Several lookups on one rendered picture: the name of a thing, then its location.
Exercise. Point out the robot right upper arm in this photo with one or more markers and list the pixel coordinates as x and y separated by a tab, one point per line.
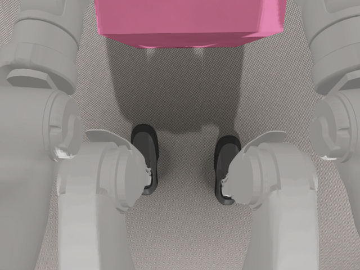
334	134

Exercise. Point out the right robot forearm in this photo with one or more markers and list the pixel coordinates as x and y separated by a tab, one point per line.
332	29

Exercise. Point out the robot left shin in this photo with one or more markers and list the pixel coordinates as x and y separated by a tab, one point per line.
101	135

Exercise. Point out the left robot forearm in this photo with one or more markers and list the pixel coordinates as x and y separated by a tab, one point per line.
44	43

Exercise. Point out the carton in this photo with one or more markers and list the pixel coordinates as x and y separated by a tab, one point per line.
189	23

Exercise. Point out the robot right foot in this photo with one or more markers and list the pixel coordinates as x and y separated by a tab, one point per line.
226	149

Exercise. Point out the robot left upper arm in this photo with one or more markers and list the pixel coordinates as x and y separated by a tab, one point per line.
39	128

